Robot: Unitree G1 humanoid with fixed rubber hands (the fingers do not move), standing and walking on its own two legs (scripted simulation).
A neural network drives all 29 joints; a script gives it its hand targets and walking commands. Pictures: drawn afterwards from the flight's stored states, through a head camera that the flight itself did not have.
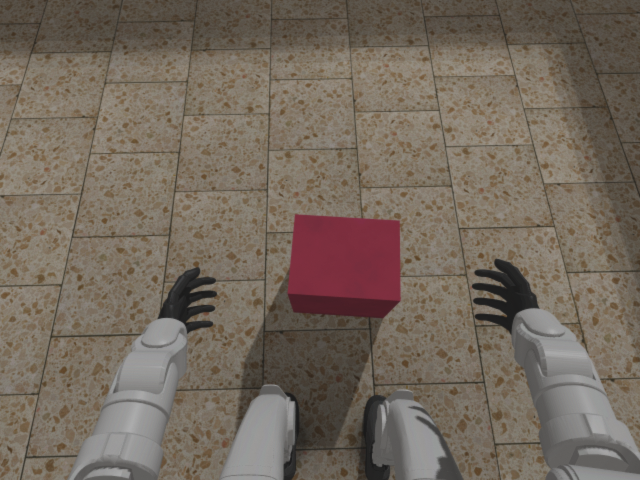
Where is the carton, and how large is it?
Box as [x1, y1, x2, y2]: [288, 214, 400, 317]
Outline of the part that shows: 295,214 288,283 288,296 293,311 383,317 400,300 399,221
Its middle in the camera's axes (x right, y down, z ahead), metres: +0.07 +0.08 +1.03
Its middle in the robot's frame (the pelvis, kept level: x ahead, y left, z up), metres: +0.52 -0.03 -0.58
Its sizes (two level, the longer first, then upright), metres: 0.258 0.199 0.246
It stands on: the floor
